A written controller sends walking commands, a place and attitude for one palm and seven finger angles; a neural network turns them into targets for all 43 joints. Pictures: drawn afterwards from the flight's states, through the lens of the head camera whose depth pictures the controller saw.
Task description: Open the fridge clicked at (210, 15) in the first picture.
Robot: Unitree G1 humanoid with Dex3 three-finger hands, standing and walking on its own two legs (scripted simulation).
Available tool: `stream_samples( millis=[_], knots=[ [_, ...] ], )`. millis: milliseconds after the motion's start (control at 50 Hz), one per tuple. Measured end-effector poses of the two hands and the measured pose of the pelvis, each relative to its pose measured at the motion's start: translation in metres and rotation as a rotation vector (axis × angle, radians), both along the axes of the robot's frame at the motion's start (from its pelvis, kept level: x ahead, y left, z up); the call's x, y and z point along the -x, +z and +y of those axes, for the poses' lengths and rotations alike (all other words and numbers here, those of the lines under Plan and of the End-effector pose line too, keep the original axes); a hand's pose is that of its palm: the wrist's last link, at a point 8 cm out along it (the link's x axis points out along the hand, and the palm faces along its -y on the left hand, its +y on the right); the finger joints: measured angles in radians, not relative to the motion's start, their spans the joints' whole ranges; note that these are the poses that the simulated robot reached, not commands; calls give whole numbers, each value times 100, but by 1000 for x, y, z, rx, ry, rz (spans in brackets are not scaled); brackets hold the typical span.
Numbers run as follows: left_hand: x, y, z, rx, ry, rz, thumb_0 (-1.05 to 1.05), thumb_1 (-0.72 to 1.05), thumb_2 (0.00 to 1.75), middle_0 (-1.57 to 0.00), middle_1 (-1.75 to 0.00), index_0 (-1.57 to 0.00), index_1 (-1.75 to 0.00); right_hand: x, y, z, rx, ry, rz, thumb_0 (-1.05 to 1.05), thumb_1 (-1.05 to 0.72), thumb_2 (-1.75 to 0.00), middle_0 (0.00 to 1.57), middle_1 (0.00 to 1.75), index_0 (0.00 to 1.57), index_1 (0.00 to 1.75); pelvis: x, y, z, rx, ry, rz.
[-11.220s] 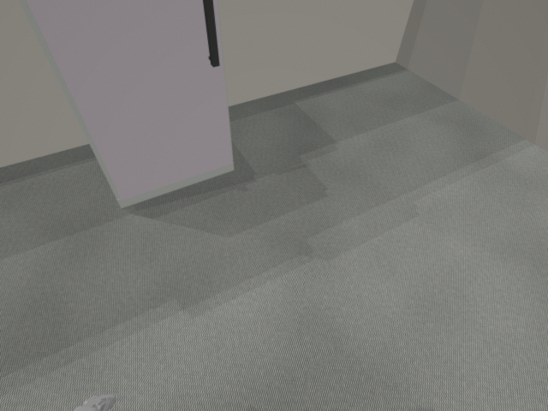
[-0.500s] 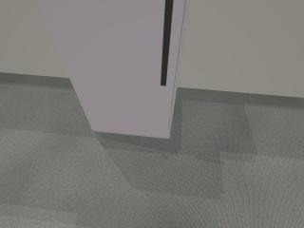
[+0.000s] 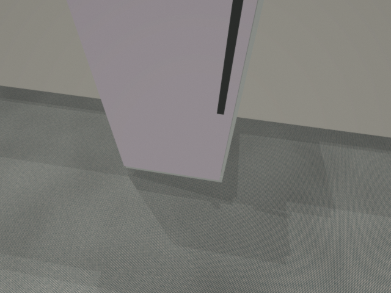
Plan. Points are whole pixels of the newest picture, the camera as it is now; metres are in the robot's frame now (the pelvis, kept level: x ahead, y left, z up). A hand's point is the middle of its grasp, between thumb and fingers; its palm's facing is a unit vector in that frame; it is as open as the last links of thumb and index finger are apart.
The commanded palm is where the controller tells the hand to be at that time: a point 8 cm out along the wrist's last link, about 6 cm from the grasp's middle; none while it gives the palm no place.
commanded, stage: shuffle to correct the standing spot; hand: right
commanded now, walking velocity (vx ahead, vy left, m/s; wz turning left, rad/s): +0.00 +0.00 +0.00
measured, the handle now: (229, 53) +0.76 -0.05 +0.10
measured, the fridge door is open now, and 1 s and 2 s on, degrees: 0 0 0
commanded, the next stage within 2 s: come to a stop and stand still in 1.16 s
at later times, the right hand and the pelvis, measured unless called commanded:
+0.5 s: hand out of the picture +0.05 -0.15 -0.19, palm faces +0.05 +0.99 -0.15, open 7.4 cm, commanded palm none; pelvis +0.07 +0.02 -0.01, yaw -3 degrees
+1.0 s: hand (233, 273) +0.21 -0.08 -0.19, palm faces +0.16 +0.98 -0.14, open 7.3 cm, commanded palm none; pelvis +0.25 +0.08 -0.02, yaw -6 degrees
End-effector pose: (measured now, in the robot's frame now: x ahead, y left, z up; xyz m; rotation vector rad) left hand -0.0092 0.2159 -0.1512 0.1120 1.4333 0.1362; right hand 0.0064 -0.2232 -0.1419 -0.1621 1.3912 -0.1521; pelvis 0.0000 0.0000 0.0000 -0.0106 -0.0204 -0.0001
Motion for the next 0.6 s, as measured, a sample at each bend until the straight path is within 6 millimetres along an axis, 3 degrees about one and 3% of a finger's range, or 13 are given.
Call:
stream_samples(
  millis=[120,240,320,400,480,600],
  knots=[
    [8,-1,3,10,7,19,1,90,90,-20,-30,-20,-30,12,-2,12,-14,-13,22,1,-91,-90,20,30,20,30,-1,-1,8,-1,-5,1],
    [11,-5,10,3,12,48,1,90,90,-20,-30,-20,-30,20,-9,22,-34,-52,51,1,-91,-90,20,30,20,30,-14,-7,14,-5,-25,12],
    [3,-7,14,-16,0,69,1,90,90,-20,-30,-20,-30,23,-18,24,-47,-99,66,1,-91,-90,20,30,20,30,-30,-15,14,-20,-54,18],
    [-17,-8,13,-39,-2,55,1,90,90,-20,-30,-20,-30,18,-29,22,-70,-116,112,1,-91,-90,20,30,20,30,-51,-22,9,-4,-56,22],
    [-26,-1,14,-52,19,44,0,90,90,-20,-30,-20,-30,-20,-23,20,-65,-66,122,1,-91,-90,20,30,20,30,-68,-16,15,-1,-46,34],
    [-34,7,33,-22,10,163,0,90,90,-20,-30,-20,-30,-125,-2,19,-6,-35,-51,2,-94,-90,20,30,20,30,-102,-7,37,-9,-73,59]
  ],
)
